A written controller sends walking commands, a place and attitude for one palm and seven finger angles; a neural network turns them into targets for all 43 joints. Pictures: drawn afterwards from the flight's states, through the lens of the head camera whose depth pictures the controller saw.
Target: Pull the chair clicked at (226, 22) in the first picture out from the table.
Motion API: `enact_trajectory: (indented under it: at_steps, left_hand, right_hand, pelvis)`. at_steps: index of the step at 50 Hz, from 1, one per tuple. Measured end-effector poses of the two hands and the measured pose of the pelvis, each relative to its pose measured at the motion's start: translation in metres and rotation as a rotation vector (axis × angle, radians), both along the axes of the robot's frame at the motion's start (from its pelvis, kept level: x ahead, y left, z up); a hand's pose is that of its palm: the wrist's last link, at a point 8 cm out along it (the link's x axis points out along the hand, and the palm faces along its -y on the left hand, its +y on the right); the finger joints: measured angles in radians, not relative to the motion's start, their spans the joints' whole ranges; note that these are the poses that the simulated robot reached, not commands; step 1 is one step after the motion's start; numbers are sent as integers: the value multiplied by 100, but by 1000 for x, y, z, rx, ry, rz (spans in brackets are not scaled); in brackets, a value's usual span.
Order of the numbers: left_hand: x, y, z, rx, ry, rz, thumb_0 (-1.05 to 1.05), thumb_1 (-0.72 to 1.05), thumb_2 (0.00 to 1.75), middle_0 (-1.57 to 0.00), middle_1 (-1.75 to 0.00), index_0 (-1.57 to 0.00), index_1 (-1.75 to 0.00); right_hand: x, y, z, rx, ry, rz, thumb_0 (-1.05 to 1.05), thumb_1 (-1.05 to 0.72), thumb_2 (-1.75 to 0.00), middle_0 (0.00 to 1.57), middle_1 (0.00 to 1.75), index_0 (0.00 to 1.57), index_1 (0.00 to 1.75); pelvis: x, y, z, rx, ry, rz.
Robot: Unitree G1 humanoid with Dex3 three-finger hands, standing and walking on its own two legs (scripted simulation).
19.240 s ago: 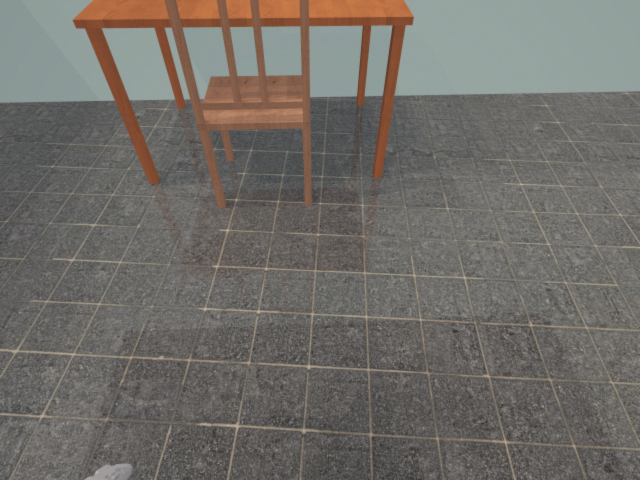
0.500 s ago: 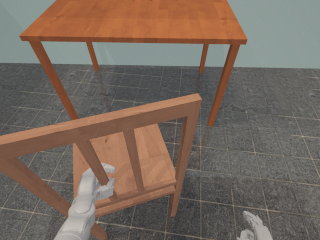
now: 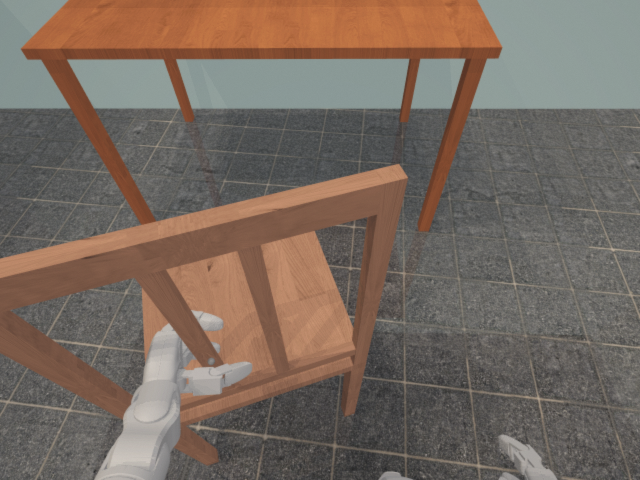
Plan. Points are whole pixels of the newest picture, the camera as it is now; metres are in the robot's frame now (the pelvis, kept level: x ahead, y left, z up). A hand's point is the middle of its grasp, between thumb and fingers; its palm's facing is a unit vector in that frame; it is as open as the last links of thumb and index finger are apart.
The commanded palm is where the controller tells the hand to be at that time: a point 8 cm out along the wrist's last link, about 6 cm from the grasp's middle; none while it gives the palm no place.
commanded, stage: open the thumb and straighten the fingers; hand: left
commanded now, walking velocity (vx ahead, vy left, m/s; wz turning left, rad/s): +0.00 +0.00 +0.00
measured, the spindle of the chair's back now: (198, 343) +0.30 +0.17 -0.04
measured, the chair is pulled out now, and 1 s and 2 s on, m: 0.58 0.58 0.58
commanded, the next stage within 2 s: draw the fingers out of the gap in 0.44 s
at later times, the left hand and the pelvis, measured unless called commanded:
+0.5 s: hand (210, 366) +0.28 +0.16 -0.06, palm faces +0.11 -0.97 -0.20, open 17.2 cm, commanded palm +0.26 +0.21 -0.04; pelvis +0.01 -0.01 -0.02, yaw +2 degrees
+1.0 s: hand (195, 428) +0.20 +0.17 -0.07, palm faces +0.10 -0.98 -0.20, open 17.5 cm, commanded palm +0.18 +0.21 -0.04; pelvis +0.01 +0.00 -0.03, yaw +3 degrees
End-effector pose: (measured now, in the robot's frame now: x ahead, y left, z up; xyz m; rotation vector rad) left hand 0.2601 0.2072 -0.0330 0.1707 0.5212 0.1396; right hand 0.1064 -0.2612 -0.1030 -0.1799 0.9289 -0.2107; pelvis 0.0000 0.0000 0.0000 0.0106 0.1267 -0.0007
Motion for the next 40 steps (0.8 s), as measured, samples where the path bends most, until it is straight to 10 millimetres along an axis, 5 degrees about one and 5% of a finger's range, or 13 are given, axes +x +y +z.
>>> enact_trajectory:
  at_steps: [9, 22, 31, 40]
  left_hand:
    - [4, -1, -5, 0, 29, 14, 0, -42, 25, -31, -97, -34, -101]
    - [0, 0, -7, -2, 38, 21, -1, -53, 20, -7, -20, -7, -21]
    - [-15, 4, -10, -6, 51, 28, -1, -53, 20, -2, -3, -2, -4]
    - [-54, 8, -12, -2, 74, 35, -1, -53, 20, -1, 0, -1, -1]
  right_hand:
    - [22, 8, -11, 9, -35, 39, 1, -91, -90, 20, 30, 20, 30]
    - [43, 5, -9, -5, -74, 63, 1, -91, -90, 20, 30, 20, 30]
    - [50, 0, -6, -27, -96, 72, 1, -91, -90, 20, 30, 20, 30]
    - [60, 6, -2, -29, -156, 87, 1, -91, -90, 20, 30, 20, 30]
  pelvis:
    - [2, -1, -10, 2, 34, 16]
    - [12, -7, -15, -4, 52, 28]
    - [13, -9, -18, -7, 56, 35]
    - [13, -7, -22, -11, 57, 41]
